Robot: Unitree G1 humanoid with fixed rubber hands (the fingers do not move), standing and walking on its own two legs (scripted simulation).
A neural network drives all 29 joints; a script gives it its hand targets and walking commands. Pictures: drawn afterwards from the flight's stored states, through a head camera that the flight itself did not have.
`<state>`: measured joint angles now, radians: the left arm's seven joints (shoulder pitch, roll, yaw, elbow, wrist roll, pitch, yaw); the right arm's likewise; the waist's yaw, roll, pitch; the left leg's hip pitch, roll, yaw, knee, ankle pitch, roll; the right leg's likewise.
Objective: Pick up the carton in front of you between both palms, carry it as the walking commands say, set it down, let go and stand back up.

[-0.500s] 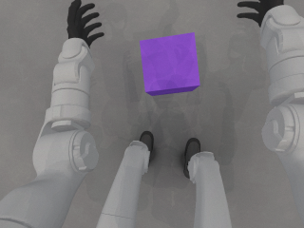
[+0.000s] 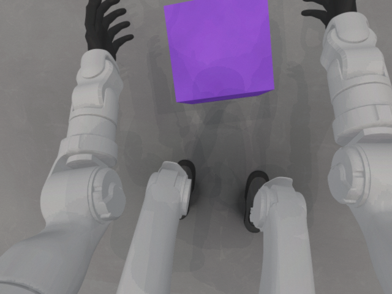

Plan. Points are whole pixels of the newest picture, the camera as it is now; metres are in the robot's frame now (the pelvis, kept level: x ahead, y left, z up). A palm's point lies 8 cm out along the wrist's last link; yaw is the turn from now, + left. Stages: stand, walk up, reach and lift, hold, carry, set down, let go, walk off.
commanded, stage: reach and lift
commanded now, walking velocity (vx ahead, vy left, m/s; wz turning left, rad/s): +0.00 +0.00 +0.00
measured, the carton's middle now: (220, 59) +0.53 +0.04 -0.39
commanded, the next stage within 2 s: none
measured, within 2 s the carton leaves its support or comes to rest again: leaves its support in 1.26 s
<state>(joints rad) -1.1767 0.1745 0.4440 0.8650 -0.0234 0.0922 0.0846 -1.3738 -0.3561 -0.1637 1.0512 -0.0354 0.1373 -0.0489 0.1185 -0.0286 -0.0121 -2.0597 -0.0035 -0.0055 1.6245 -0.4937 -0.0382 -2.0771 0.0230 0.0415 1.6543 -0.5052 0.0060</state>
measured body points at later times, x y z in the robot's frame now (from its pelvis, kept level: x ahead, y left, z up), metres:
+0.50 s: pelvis -0.04 +0.01 -0.14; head +0.35 +0.00 +0.07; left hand +0.51 +0.22 -0.33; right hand +0.57 -0.14 -0.34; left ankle +0.08 +0.13 -0.48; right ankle +0.07 -0.12 -0.48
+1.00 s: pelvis -0.04 +0.00 -0.14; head +0.35 +0.00 +0.07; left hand +0.52 +0.19 -0.33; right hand +0.58 -0.11 -0.33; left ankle +0.08 +0.13 -0.48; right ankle +0.07 -0.12 -0.48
